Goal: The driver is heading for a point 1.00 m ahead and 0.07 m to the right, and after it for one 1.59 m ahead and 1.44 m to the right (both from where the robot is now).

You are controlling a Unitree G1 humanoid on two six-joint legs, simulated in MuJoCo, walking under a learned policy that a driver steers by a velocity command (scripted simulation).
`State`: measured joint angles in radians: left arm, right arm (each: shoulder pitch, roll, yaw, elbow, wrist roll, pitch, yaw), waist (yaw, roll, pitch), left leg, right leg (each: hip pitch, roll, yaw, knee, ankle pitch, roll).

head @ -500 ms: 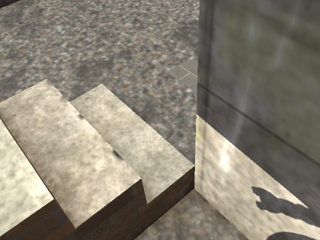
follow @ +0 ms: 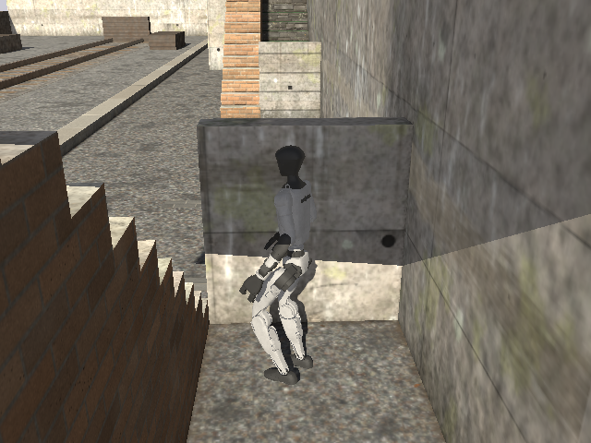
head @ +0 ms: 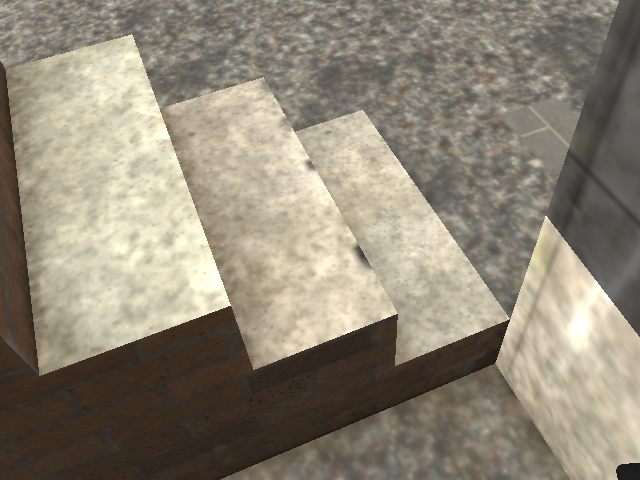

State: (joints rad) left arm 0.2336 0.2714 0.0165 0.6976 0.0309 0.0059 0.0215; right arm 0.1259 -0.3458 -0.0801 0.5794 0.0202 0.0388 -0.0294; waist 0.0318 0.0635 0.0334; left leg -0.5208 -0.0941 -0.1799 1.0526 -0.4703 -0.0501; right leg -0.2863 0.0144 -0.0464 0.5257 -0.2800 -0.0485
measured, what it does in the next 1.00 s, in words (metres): steps on the spot: left foot, then right foot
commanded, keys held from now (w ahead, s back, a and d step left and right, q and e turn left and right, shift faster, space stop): w+q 0.06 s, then w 0.22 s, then w+e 0.72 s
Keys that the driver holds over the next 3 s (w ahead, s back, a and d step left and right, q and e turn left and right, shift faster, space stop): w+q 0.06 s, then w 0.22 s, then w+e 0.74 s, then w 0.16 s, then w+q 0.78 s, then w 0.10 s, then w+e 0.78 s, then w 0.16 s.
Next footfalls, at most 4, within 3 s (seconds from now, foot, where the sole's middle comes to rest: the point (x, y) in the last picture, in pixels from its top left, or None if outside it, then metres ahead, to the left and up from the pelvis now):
0.28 left None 0.00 0.15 -0.77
0.82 right None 0.01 -0.11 -0.77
1.22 left None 0.03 0.11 -0.77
1.64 right None -0.01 -0.16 -0.77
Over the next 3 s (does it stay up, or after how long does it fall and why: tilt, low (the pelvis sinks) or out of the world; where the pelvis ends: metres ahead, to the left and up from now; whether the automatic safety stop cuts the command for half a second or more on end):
stays up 0.01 0.03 0.00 its command is cut before an obstacle from the start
